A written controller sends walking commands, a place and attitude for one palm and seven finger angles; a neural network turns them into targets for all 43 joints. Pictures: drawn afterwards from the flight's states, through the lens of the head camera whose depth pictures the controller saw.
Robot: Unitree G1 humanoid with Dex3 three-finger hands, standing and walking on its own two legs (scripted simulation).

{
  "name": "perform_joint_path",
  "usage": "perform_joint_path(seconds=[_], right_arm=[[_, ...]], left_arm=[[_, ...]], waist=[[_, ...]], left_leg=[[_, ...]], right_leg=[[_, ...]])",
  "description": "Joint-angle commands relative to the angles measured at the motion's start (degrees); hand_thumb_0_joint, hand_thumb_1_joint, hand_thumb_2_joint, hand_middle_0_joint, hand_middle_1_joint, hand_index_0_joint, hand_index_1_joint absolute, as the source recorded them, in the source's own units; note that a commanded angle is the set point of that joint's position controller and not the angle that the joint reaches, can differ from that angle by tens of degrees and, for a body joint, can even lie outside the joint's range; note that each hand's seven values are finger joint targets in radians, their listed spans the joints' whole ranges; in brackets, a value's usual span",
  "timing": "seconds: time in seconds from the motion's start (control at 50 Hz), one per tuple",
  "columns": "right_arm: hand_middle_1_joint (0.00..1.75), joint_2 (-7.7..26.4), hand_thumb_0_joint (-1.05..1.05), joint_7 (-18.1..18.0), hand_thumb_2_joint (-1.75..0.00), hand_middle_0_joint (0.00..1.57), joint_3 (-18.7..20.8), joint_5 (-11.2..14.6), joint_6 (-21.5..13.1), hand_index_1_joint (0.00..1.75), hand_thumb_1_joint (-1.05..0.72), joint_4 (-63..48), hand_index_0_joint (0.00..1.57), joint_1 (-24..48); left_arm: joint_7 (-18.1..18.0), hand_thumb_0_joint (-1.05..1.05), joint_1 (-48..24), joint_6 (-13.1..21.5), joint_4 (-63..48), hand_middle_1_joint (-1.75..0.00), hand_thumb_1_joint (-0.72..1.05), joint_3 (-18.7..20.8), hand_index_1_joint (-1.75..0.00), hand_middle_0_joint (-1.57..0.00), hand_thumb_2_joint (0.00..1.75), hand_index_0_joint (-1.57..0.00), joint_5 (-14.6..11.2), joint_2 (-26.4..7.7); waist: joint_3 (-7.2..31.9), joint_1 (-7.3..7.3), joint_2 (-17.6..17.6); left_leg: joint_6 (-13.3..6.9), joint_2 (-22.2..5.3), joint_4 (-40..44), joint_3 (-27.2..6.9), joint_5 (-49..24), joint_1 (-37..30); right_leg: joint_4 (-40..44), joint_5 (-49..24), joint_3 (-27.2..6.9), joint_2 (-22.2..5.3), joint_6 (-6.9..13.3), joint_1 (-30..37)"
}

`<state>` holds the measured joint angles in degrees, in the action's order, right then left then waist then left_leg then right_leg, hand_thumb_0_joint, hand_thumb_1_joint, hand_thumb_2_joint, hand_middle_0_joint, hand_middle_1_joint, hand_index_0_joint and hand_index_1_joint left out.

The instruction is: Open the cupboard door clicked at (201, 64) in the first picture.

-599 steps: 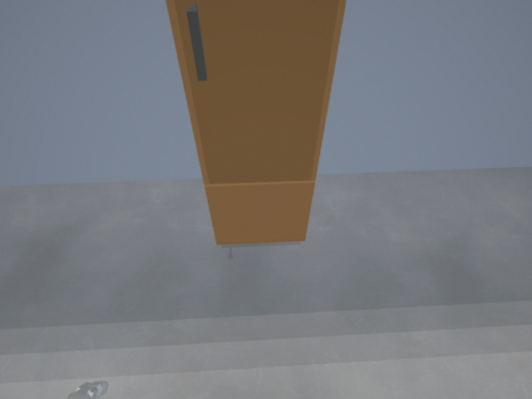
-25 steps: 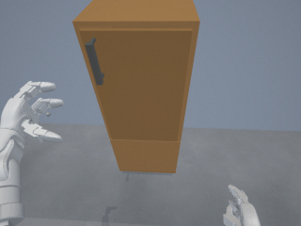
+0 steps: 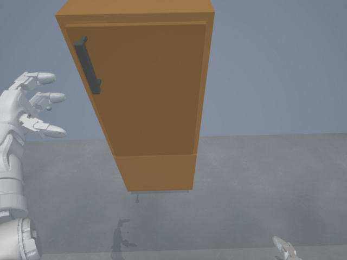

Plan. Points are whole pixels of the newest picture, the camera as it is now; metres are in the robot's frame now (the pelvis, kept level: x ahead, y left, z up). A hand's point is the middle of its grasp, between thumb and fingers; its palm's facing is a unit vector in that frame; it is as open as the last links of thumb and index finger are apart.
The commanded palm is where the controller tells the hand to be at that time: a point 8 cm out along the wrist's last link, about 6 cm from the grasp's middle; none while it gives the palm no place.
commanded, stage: move the hooked fingers beside the handle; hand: left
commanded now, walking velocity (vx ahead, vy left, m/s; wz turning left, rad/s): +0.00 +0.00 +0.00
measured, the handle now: (90, 66) +0.57 +0.27 +0.15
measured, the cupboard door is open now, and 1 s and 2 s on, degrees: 0 0 0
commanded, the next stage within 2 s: slide the fingers in behind the handle in 1.94 s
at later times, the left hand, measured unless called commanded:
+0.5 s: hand (53, 90) +0.44 +0.31 +0.17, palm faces +0.09 -1.00 +0.00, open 14.0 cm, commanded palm +0.43 +0.35 +0.16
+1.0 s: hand (63, 72) +0.52 +0.32 +0.17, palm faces +0.07 -1.00 +0.00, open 14.0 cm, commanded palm +0.50 +0.37 +0.16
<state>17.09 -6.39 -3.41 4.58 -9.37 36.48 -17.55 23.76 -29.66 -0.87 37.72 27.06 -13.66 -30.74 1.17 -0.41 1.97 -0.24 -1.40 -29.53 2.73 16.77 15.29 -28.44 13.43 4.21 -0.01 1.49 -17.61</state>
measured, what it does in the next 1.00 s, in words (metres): stands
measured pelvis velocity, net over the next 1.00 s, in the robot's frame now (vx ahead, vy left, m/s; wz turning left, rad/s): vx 0.02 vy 0.02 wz -0.02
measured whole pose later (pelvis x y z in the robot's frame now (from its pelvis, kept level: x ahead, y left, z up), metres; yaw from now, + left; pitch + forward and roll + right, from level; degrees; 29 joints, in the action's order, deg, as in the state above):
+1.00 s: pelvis +0.02 +0.02 -0.01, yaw -1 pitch +15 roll -2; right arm 17.9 -4.5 -3.2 1.9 1.7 37.2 -25.5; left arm 27.6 -61.5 9.2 75.1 30.4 -4.0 -49.5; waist 2.6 -9.1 0.3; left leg -1.9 -1.7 -36.5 3.4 20.0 31.8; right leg -31.3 13.9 3.4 0.1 -0.3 -32.5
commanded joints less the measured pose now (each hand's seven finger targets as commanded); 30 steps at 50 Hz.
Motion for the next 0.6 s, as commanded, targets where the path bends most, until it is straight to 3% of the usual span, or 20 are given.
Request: perform_joint_path(seconds=[0.0,0.02,0.06,0.14,0.18,0.2,0.24,0.28,0.3,0.34,0.36,0.4,0.46,0.52,0.54,0.56,0.58], right_arm=[[0.30,8.3,0.00,-0.2,-0.90,0.20,3.1,-0.3,-2.6,0.30,-0.90,-7.4,0.20,1.6],[0.30,8.5,0.00,-0.2,-0.90,0.20,3.4,-0.3,-2.4,0.30,-0.90,-7.3,0.20,1.1],[0.30,8.4,0.00,-0.1,-0.90,0.20,3.4,-0.4,-2.1,0.30,-0.90,-7.1,0.20,0.2],[0.30,8.8,0.00,0.0,-0.90,0.20,3.7,-0.8,-1.3,0.30,-0.90,-6.4,0.20,-1.9],[0.30,8.8,0.00,0.1,-0.90,0.20,3.7,-0.8,-1.0,0.30,-0.90,-6.2,0.20,-2.5],[0.30,9.0,0.00,0.2,-0.90,0.20,3.7,-0.9,-0.8,0.30,-0.90,-6.4,0.20,-2.8],[0.30,9.6,0.00,0.3,-0.90,0.20,3.8,-1.0,0.0,0.30,-0.90,-5.8,0.20,-3.8],[0.30,9.7,0.00,0.5,-0.90,0.20,3.8,-0.9,0.6,0.30,-0.90,-5.8,0.20,-4.2],[0.30,9.7,0.00,0.6,-0.90,0.20,3.8,-1.1,0.9,0.30,-0.90,-6.0,0.20,-4.4],[0.30,9.9,0.00,0.7,-0.90,0.20,4.1,-1.2,1.4,0.30,-0.90,-6.0,0.20,-5.3],[0.30,9.8,0.00,0.8,-0.90,0.20,4.0,-1.3,1.5,0.30,-0.90,-5.9,0.20,-5.6],[0.30,9.9,0.00,0.8,-0.90,0.20,4.1,-1.4,2.0,0.30,-0.90,-5.5,0.20,-6.4],[0.30,10.3,0.00,0.6,-0.90,0.20,4.0,-1.4,2.8,0.30,-0.90,-4.3,0.20,-7.4],[0.30,10.5,0.00,0.5,-0.90,0.20,4.1,-1.7,3.4,0.30,-0.90,-3.8,0.20,-8.5],[0.30,10.5,0.00,0.6,-0.90,0.20,4.0,-1.8,3.5,0.30,-0.90,-3.5,0.20,-9.0],[0.30,10.7,0.00,0.5,-0.90,0.20,4.2,-2.0,3.8,0.30,-0.90,-3.1,0.20,-9.7],[0.30,10.6,0.00,0.6,-0.90,0.20,4.1,-2.0,3.9,0.30,-0.90,-3.1,0.20,-9.8]], left_arm=[[0.2,0.00,-26.2,4.0,-6.5,-1.20,-0.50,3.5,-1.20,-0.30,0.30,-0.30,-0.7,-20.4],[0.1,0.00,-26.3,4.1,-5.0,-1.20,-0.50,5.0,-1.20,-0.30,0.30,-0.30,-0.4,-22.3],[0.4,0.00,-30.2,5.2,-4.4,-1.20,-0.50,3.0,-1.20,-0.30,0.30,-0.30,0.6,-21.6],[0.8,0.00,-33.4,8.1,-1.4,-1.20,-0.50,4.3,-1.20,-0.30,0.30,-0.30,1.0,-24.0],[1.4,0.00,-34.3,8.8,0.2,-1.20,-0.50,2.0,-1.20,-0.30,0.30,-0.30,1.2,-21.9],[1.8,0.00,-33.9,8.8,1.6,-1.20,-0.50,2.0,-1.20,-0.30,0.30,-0.30,0.6,-21.6],[2.1,0.00,-33.2,8.4,5.9,-1.20,-0.50,5.5,-1.20,-0.30,0.30,-0.30,1.0,-26.0],[2.3,0.00,-35.1,8.5,8.1,-1.20,-0.50,4.8,-1.20,-0.30,0.30,-0.30,1.9,-26.3],[2.3,0.00,-37.0,9.1,7.3,-1.20,-0.50,3.6,-1.20,-0.30,0.30,-0.30,1.9,-25.5],[2.4,0.00,-38.1,10.2,7.0,-1.20,-0.50,5.1,-1.20,-0.30,0.30,-0.30,2.6,-28.0],[2.5,0.00,-39.0,10.7,7.0,-1.20,-0.50,3.9,-1.20,-0.30,0.30,-0.30,2.7,-26.7],[2.8,0.00,-40.4,11.6,8.2,-1.20,-0.50,3.9,-1.20,-0.30,0.30,-0.30,2.3,-26.7],[3.3,0.00,-44.2,11.6,13.0,-1.20,-0.50,2.3,-1.20,-0.30,0.30,-0.30,2.9,-26.2],[3.0,0.00,-47.3,12.1,14.5,-1.20,-0.50,2.1,-1.20,-0.30,0.30,-0.30,4.2,-27.8],[3.0,0.00,-48.7,12.3,15.5,-1.20,-0.50,1.1,-1.20,-0.30,0.30,-0.30,4.6,-27.1],[2.7,0.00,-49.4,12.7,16.2,-1.20,-0.50,2.6,-1.20,-0.30,0.30,-0.30,4.9,-29.3],[2.8,0.00,-50.3,13.2,15.9,-1.20,-0.50,1.5,-1.20,-0.30,0.30,-0.30,4.8,-28.1]], waist=[[13.7,-0.83,0.2],[14.6,-0.70,0.3],[16.1,-1.41,3.2],[19.5,-1.54,3.1],[19.0,-2.09,3.9],[19.2,-1.96,2.5],[18.6,-1.63,0.9],[17.5,-2.16,1.5],[18.1,-2.39,1.8],[20.8,-2.21,3.4],[21.0,-2.63,4.4],[20.7,-3.10,3.1],[17.8,-4.79,2.4],[20.2,-5.08,5.4],[20.3,-5.76,5.3],[20.7,-5.71,3.9],[21.4,-6.08,4.9]], left_leg=[[-1.7,1.3,2.8,-2.6,-12.2,-1.6],[-1.9,1.3,2.4,-2.5,-11.7,-1.0],[-1.8,1.4,2.1,-2.5,-12.9,-2.1],[-1.7,1.3,1.2,-2.8,-15.3,-2.5],[-1.6,1.1,1.1,-3.0,-16.1,-3.0],[-1.7,1.1,0.8,-2.9,-16.6,-2.8],[-1.8,1.1,0.7,-2.9,-16.2,-0.4],[-1.8,1.1,0.6,-2.8,-15.0,1.0],[-1.8,1.1,0.4,-2.8,-16.2,0.1],[-1.6,1.1,-0.2,-3.0,-17.8,-0.6],[-1.6,1.0,-0.4,-3.1,-19.1,-1.6],[-1.5,0.7,-0.8,-3.3,-20.1,-1.7],[-1.6,0.6,-0.5,-3.7,-15.7,0.3],[-1.4,0.7,-1.2,-3.9,-16.2,-0.5],[-1.4,0.6,-1.3,-4.2,-15.9,-0.6],[-1.3,0.4,-1.5,-4.6,-16.2,-0.2],[-1.3,0.4,-1.7,-4.4,-17.0,-1.0]], right_leg=[[2.7,-12.9,-3.1,-0.1,-0.2,6.0],[2.7,-12.7,-3.6,-0.2,-0.4,6.4],[2.1,-13.5,-3.4,-0.1,-0.2,5.5],[1.0,-15.9,-3.3,0.2,0.0,6.1],[0.8,-16.2,-2.9,0.3,0.1,4.8],[0.7,-17.0,-3.1,0.4,0.1,5.2],[0.4,-17.4,-3.1,0.3,-0.1,5.3],[0.2,-16.3,-3.2,0.1,-0.2,4.0],[0.0,-17.1,-3.1,0.3,-0.1,4.1],[-0.7,-18.1,-3.2,0.4,0.0,4.3],[-0.7,-18.7,-3.1,0.5,0.0,3.5],[-0.8,-19.1,-2.9,0.8,0.1,2.8],[-0.3,-15.0,-2.6,0.6,-0.3,-0.7],[-0.7,-14.5,-2.9,0.5,-0.2,-1.4],[-0.7,-13.9,-2.8,0.6,-0.2,-2.4],[-0.8,-13.8,-2.7,0.6,-0.2,-2.3],[-0.9,-14.4,-2.7,0.7,-0.3,-2.5]])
